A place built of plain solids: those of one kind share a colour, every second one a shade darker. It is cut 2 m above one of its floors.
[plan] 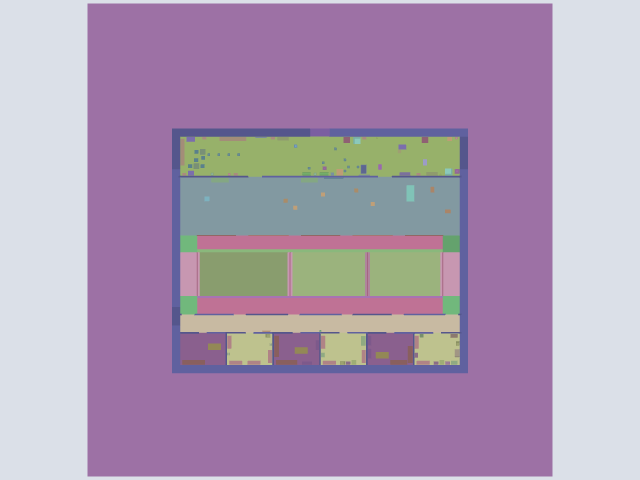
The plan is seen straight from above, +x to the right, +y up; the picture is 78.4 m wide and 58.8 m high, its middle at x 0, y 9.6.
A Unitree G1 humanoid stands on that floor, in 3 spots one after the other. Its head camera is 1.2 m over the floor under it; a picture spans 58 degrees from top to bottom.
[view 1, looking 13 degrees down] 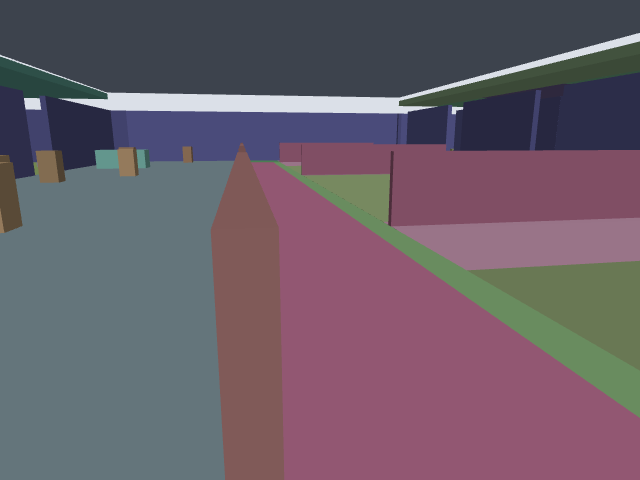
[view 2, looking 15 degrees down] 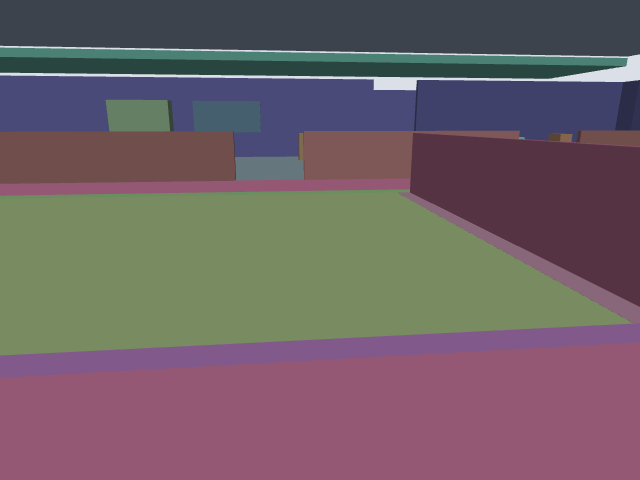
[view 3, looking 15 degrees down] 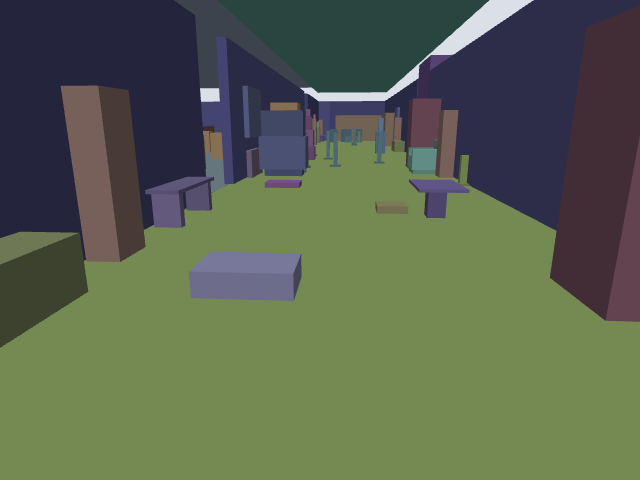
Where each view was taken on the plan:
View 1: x -9.53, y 10.16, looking -10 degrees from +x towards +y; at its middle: floor_walkway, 5.34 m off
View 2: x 3.32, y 0.48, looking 84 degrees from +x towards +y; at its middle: floor_plot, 4.64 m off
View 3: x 15.90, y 19.86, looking -176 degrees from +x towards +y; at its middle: floor_lobby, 4.64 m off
